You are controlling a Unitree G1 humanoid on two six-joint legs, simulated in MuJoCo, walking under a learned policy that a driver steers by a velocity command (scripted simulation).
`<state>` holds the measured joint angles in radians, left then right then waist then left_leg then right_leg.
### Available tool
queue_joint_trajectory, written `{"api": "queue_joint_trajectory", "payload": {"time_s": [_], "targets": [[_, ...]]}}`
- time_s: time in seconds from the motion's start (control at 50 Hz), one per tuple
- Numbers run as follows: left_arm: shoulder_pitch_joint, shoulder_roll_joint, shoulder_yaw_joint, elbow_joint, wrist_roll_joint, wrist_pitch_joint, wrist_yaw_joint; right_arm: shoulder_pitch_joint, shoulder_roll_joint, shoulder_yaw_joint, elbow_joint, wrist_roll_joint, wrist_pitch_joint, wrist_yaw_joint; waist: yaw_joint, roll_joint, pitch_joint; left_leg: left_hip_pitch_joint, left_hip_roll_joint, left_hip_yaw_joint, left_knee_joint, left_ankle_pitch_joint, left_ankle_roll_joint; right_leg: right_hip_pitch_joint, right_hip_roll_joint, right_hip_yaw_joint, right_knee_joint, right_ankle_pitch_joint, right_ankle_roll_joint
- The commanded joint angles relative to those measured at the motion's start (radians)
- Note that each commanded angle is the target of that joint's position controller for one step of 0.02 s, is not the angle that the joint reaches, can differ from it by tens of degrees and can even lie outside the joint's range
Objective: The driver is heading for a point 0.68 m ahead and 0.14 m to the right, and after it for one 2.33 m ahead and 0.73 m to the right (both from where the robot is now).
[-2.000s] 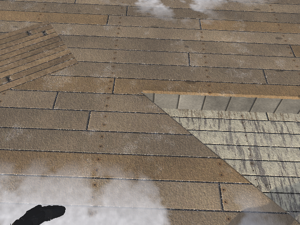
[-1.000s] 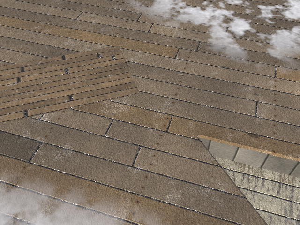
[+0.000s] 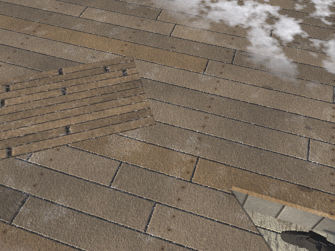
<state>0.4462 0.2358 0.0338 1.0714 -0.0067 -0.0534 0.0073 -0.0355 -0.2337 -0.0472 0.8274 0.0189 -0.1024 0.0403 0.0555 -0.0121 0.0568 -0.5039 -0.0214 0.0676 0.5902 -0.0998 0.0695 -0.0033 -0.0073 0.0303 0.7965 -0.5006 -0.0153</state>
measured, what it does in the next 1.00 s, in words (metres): walks ahead: right foot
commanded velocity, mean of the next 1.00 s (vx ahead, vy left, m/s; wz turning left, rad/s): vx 0.50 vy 0.00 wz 0.00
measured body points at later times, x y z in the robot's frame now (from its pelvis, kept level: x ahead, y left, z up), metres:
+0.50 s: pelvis +0.29 -0.04 +0.01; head +0.32 -0.05 +0.46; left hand +0.51 +0.19 -0.08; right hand +0.25 -0.31 -0.14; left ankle +0.12 +0.09 -0.71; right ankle +0.42 -0.14 -0.72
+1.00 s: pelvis +0.57 -0.04 +0.02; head +0.60 -0.03 +0.47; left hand +0.53 +0.23 -0.12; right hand +0.79 -0.26 -0.08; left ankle +0.74 +0.09 -0.70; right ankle +0.42 -0.15 -0.72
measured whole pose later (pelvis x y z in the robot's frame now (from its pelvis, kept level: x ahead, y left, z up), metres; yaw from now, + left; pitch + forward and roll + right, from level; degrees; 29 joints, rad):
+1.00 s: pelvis +0.57 -0.04 +0.02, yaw +0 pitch +2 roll -2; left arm 0.39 0.25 0.05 1.01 -0.02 -0.07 0.00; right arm -0.03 -0.25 -0.03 0.87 0.02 -0.09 0.04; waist 0.07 0.03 0.01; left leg -0.56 0.06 0.01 0.51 0.00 0.05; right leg 0.11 0.05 -0.05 0.18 -0.33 -0.01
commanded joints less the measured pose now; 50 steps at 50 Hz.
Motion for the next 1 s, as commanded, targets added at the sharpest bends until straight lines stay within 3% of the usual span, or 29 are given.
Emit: {"api": "queue_joint_trajectory", "payload": {"time_s": [0.02, 0.04, 0.06, 0.08, 0.12, 0.14, 0.18, 0.24, 0.3, 0.34, 0.4, 0.44, 0.46, 0.48, 0.5, 0.52, 0.54, 0.56, 0.58, 0.6, 0.64, 0.68, 0.72, 0.76, 0.84, 0.92, 0.96, 1.0], "targets": [[-0.046, 0.126, 0.02, -0.116, -0.048, -0.067, -0.013, 0.33, -0.158, -0.043, 0.071, 0.001, -0.001, -0.009, -0.162, 0.177, -0.225, 0.764, 0.358, -0.67, -0.328, -0.327, 0.221, -0.72, -0.006, 0.096, 0.589, 0.017, -0.043], [-0.104, 0.135, 0.022, -0.132, -0.046, -0.077, -0.005, 0.241, -0.135, -0.034, 0.054, -0.004, -0.009, -0.007, -0.127, 0.069, -0.149, 0.597, 0.326, -0.54, -0.355, -0.188, 0.194, -0.676, -0.063, 0.076, 0.537, 0.117, -0.051], [-0.14, 0.134, 0.033, -0.137, -0.028, -0.074, 0.005, 0.192, -0.103, -0.025, 0.052, -0.017, -0.016, -0.001, -0.093, 0.021, -0.088, 0.457, 0.279, -0.43, -0.382, -0.057, 0.165, -0.622, -0.098, 0.059, 0.475, 0.18, -0.053], [-0.093, 0.106, 0.033, -0.132, -0.023, -0.061, 0.006, 0.172, -0.089, -0.02, 0.057, -0.029, -0.023, 0.001, -0.05, 0.069, -0.099, 0.389, 0.264, -0.368, -0.403, -0.003, 0.17, -0.55, -0.128, 0.07, 0.443, 0.213, -0.05], [-0.067, 0.069, 0.033, -0.131, -0.019, -0.037, 0.005, 0.187, -0.077, -0.015, 0.078, -0.022, -0.025, 0.005, -0.025, 0.069, -0.076, 0.309, 0.241, -0.302, -0.448, 0.024, 0.182, -0.509, -0.144, 0.06, 0.376, 0.209, -0.037], [-0.09, 0.069, 0.034, -0.143, -0.017, -0.028, 0.007, 0.199, -0.095, -0.017, 0.089, -0.019, -0.026, -0.001, -0.019, 0.067, -0.051, 0.277, 0.236, -0.277, -0.47, 0.019, 0.185, -0.525, -0.153, 0.048, 0.332, 0.219, -0.027], [-0.186, 0.081, 0.037, -0.184, -0.006, -0.021, 0.01, 0.235, -0.136, -0.024, 0.103, -0.021, -0.024, -0.018, -0.034, 0.051, -0.009, 0.271, 0.239, -0.251, -0.502, 0.029, 0.193, -0.606, -0.164, 0.037, 0.22, 0.307, 0.001], [-0.304, 0.074, 0.034, -0.225, 0.002, -0.027, 0.004, 0.287, -0.157, -0.026, 0.118, -0.017, -0.014, -0.037, -0.066, 0.048, 0.01, 0.306, 0.21, -0.19, -0.512, 0.057, 0.163, -0.644, -0.148, 0.017, 0.007, 0.496, 0.016], [-0.415, 0.062, 0.024, -0.254, -0.004, -0.034, -0.008, 0.351, -0.172, -0.027, 0.14, -0.006, -0.009, -0.044, -0.106, 0.05, 0.018, 0.335, 0.192, -0.137, -0.506, 0.072, 0.138, -0.596, -0.107, -0.024, -0.157, 0.608, 0.017], [-0.475, 0.066, 0.021, -0.275, -0.009, -0.033, -0.018, 0.4, -0.173, -0.027, 0.163, -0.001, -0.002, -0.044, -0.128, 0.052, 0.025, 0.407, 0.214, -0.137, -0.481, 0.068, 0.134, -0.61, -0.095, -0.025, -0.207, 0.604, 0.013], [-0.53, 0.081, 0.02, -0.312, -0.014, -0.041, -0.038, 0.434, -0.181, -0.032, 0.187, 0.004, 0.017, -0.045, -0.128, 0.059, 0.033, 0.528, 0.266, -0.15, -0.413, 0.11, 0.12, -0.641, -0.085, -0.016, -0.268, 0.52, -0.017], [-0.49, 0.114, 0.03, -0.31, -0.017, -0.047, -0.044, 0.412, -0.203, -0.04, 0.182, 0.004, 0.027, -0.047, -0.089, 0.081, 0.005, 0.561, 0.283, -0.155, -0.35, 0.234, 0.099, -0.549, -0.058, -0.034, -0.293, 0.446, -0.044], [-0.407, 0.141, 0.044, -0.289, -0.015, -0.05, -0.043, 0.385, -0.208, -0.041, 0.176, 0.004, 0.032, -0.047, -0.037, 0.089, -0.043, 0.555, 0.263, -0.131, -0.254, 0.397, 0.081, -0.424, -0.026, -0.063, -0.312, 0.431, -0.063], [-0.232, 0.185, 0.07, -0.234, -0.014, -0.05, -0.035, 0.377, -0.185, -0.032, 0.169, -0.002, 0.038, -0.047, 0.039, 0.076, -0.145, 0.498, 0.207, -0.09, -0.06, 0.496, 0.054, -0.195, -0.005, -0.078, -0.316, 0.435, -0.095], [-0.035, 0.265, 0.092, -0.194, -0.002, -0.05, -0.024, 0.385, -0.149, -0.013, 0.14, -0.023, 0.036, -0.047, 0.1, -0.034, -0.304, 0.294, 0.144, -0.045, 0.261, 0.258, 0.022, 0.118, -0.187, 0.126, -0.29, 0.438, -0.161], [0.021, 0.324, 0.103, -0.165, 0.0, -0.044, -0.031, 0.511, -0.009, 0.025, 0.142, -0.016, 0.014, -0.035, 0.029, -0.314, -0.432, -0.096, -0.048, -0.055, 0.591, -0.395, -0.039, 0.432, -0.394, 0.613, -0.424, 0.213, -0.316], [0.001, 0.21, 0.069, -0.178, -0.001, -0.046, -0.036, 0.438, -0.128, 0.0, 0.148, 0.008, -0.008, -0.032, 0.063, -0.195, -0.397, -0.204, -0.002, -0.195, 0.708, -0.476, -0.019, 0.409, -0.371, 0.671, -0.499, 0.125, -0.283], [-0.09, 0.173, 0.056, -0.195, 0.0, -0.05, -0.034, 0.343, -0.177, -0.014, 0.117, 0.031, -0.022, -0.029, 0.048, -0.148, -0.255, -0.263, 0.047, -0.181, 0.722, -0.39, 0.002, 0.284, -0.344, 0.523, -0.512, 0.196, -0.241], [-0.178, 0.153, 0.047, -0.217, 0.006, -0.054, -0.036, 0.298, -0.171, -0.014, 0.107, 0.027, -0.025, -0.036, 0.014, -0.061, -0.179, -0.223, 0.102, -0.154, 0.68, -0.292, 0.004, 0.137, -0.308, 0.402, -0.534, 0.328, -0.223], [-0.223, 0.13, 0.041, -0.223, 0.013, -0.057, -0.04, 0.277, -0.16, -0.019, 0.105, 0.01, -0.021, -0.041, -0.013, -0.034, -0.122, -0.188, 0.132, -0.142, 0.629, -0.232, 0.0, 0.019, -0.278, 0.324, -0.566, 0.416, -0.221], [-0.239, 0.096, 0.029, -0.212, 0.02, -0.064, -0.045, 0.303, -0.128, -0.02, 0.11, 0.005, 0.002, -0.042, -0.057, -0.068, -0.11, -0.095, 0.163, -0.143, 0.563, -0.177, -0.002, -0.08, -0.232, 0.23, -0.621, 0.472, -0.213], [-0.217, 0.108, 0.029, -0.197, 0.013, -0.069, -0.041, 0.291, -0.101, -0.017, 0.108, 0.0, 0.022, -0.043, -0.07, -0.053, -0.08, -0.11, 0.169, -0.128, 0.506, -0.137, -0.014, -0.124, -0.215, 0.168, -0.659, 0.503, -0.215], [-0.181, 0.139, 0.035, -0.181, 0.009, -0.066, -0.026, 0.225, -0.103, -0.018, 0.085, -0.009, 0.03, -0.046, -0.063, -0.044, -0.047, -0.172, 0.176, -0.124, 0.415, -0.05, -0.034, -0.126, -0.218, 0.136, -0.689, 0.531, -0.22], [-0.152, 0.142, 0.033, -0.167, 0.005, -0.061, -0.014, 0.147, -0.103, -0.017, 0.057, -0.018, 0.027, -0.045, -0.047, -0.034, -0.025, -0.202, 0.17, -0.116, 0.296, 0.061, -0.051, -0.121, -0.201, 0.1, -0.712, 0.518, -0.21], [-0.096, 0.158, 0.033, -0.137, -0.003, -0.059, -0.003, 0.011, -0.085, -0.006, 0.02, -0.01, 0.012, -0.034, -0.012, -0.041, 0.009, -0.137, 0.125, -0.071, 0.065, 0.21, -0.058, -0.115, -0.166, 0.026, -0.731, 0.507, -0.182], [-0.036, 0.168, 0.039, -0.095, -0.004, -0.038, -0.003, -0.08, -0.091, 0.001, -0.016, -0.004, 0.005, -0.015, 0.008, -0.034, 0.039, -0.158, 0.107, -0.077, -0.046, 0.17, -0.04, 0.022, -0.221, 0.025, -0.68, 0.545, -0.174], [-0.046, 0.176, 0.047, -0.088, -0.017, -0.026, 0.002, -0.09, -0.106, 0.0, -0.03, 0.0, -0.007, -0.003, -0.012, -0.041, 0.025, -0.15, 0.101, -0.083, -0.084, 0.099, -0.023, 0.099, -0.247, 0.032, -0.625, 0.61, -0.159], [-0.077, 0.192, 0.052, -0.093, -0.011, -0.014, 0.004, -0.005, -0.144, -0.015, -0.011, 0.002, -0.015, 0.001, -0.066, -0.072, -0.037, -0.005, 0.059, -0.049, -0.105, 0.037, 0.001, 0.124, -0.245, 0.019, -0.516, 0.839, -0.139]]}}
Next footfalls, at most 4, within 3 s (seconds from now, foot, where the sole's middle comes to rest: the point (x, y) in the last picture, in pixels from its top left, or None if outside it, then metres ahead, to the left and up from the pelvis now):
0.48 right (221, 248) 0.46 -0.15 -0.75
1.04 left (165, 171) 0.78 0.08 -0.75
1.52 right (212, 139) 0.96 -0.13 -0.75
2.00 left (166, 132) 0.99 0.09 -0.75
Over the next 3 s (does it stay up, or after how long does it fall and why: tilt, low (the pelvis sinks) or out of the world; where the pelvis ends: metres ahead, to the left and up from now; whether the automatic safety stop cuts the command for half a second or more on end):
stays up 0.89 -0.02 0.02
